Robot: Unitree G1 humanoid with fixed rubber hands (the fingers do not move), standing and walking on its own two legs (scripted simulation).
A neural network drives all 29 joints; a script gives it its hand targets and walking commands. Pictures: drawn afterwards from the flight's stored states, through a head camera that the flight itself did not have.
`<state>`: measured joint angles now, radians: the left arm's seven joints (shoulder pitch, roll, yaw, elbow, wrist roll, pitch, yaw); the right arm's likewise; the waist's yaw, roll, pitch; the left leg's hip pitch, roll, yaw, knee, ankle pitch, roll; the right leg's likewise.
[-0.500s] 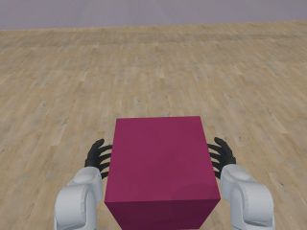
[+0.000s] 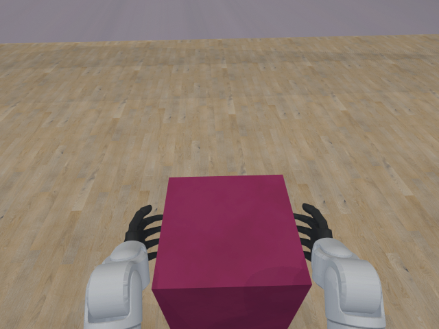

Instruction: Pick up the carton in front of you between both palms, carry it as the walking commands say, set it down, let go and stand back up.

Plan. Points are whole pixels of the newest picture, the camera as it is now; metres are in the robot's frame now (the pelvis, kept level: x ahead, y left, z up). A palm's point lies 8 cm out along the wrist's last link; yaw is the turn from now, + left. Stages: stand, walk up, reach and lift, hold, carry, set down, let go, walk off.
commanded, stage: carry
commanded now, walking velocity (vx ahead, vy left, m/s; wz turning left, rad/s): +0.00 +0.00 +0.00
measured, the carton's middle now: (227, 259) +0.27 +0.00 +0.00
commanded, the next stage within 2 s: hold in 1.66 s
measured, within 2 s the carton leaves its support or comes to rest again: neither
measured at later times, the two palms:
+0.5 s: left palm (142, 270) +0.23 +0.15 +0.04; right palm (315, 269) +0.23 -0.15 +0.04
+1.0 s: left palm (138, 267) +0.24 +0.16 +0.04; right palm (311, 266) +0.23 -0.14 +0.04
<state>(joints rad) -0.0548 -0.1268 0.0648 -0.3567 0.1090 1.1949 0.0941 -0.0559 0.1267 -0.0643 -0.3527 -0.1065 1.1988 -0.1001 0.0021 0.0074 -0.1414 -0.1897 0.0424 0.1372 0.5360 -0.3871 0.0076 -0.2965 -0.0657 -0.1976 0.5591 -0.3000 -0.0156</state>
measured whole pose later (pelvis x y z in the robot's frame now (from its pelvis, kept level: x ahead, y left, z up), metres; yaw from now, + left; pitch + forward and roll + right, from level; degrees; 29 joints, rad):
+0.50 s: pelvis -0.05 +0.00 +0.00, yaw +0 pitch +1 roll +0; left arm -0.19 -0.14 0.16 0.17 0.25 0.77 0.02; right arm -0.19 0.14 -0.15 0.17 -0.24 0.77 -0.02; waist 0.00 0.00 -0.09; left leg -0.22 0.04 0.15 0.50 -0.30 0.02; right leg -0.32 -0.06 -0.19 0.49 -0.19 -0.03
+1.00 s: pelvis -0.05 +0.01 +0.00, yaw +0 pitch +2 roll +0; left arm -0.20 -0.14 0.17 0.17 0.24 0.74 0.03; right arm -0.20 0.14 -0.16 0.17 -0.24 0.75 -0.03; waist 0.00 0.00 -0.09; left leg -0.24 0.03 0.15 0.53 -0.31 0.03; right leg -0.33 -0.07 -0.18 0.50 -0.19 -0.02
